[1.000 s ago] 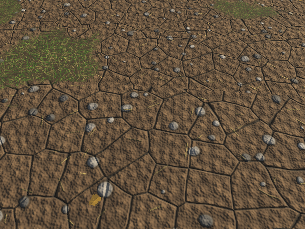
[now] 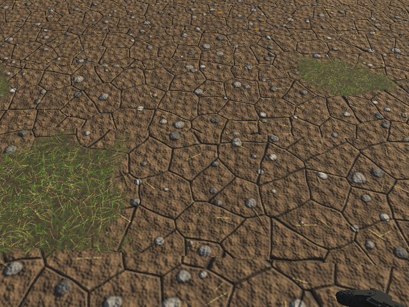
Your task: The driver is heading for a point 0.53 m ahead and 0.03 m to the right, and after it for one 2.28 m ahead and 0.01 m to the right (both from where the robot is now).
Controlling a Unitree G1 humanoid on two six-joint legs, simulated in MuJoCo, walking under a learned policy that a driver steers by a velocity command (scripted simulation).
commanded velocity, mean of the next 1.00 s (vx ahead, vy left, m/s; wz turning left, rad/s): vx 0.36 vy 0.00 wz -0.11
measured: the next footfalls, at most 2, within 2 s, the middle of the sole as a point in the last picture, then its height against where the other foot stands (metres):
right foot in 0.44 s outside the picture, level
left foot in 0.88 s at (225, 288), level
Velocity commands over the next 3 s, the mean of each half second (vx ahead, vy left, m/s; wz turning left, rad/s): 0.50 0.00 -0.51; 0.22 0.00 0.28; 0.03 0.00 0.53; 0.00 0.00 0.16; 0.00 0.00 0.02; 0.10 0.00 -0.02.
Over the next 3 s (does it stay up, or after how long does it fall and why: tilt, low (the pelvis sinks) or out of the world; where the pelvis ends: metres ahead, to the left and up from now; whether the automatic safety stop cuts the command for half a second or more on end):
stays up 0.47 -0.10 0.02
